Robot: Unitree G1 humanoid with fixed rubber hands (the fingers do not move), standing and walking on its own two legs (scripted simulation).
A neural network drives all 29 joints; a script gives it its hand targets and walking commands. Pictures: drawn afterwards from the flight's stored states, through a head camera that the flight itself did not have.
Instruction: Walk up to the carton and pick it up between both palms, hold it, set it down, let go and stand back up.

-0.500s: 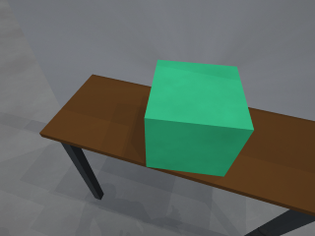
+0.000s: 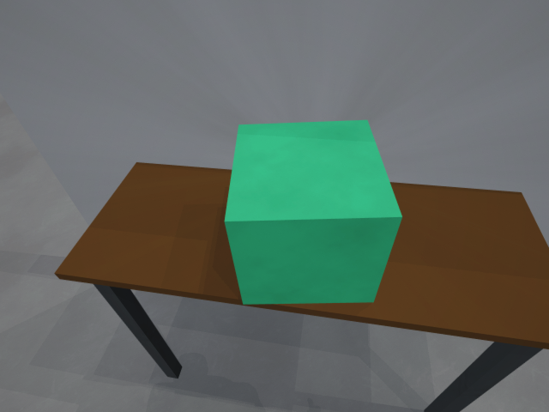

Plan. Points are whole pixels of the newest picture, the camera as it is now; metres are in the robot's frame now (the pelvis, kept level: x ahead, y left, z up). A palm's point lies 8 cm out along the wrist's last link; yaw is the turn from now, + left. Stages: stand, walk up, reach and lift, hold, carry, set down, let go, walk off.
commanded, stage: walk up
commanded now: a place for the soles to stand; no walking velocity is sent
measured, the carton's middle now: (305, 212) +0.47 -0.03 +0.04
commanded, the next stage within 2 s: reach and lift in 1.04 s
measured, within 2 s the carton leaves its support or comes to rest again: neither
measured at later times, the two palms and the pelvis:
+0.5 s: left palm out of the picture +0.10 +0.24 -0.10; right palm out of the picture +0.09 -0.28 -0.10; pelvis +0.01 -0.01 +0.00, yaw -5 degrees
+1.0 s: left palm out of the picture +0.12 +0.24 -0.11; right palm out of the picture +0.03 -0.29 -0.11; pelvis +0.00 -0.01 +0.00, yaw -9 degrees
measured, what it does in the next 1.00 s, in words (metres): stands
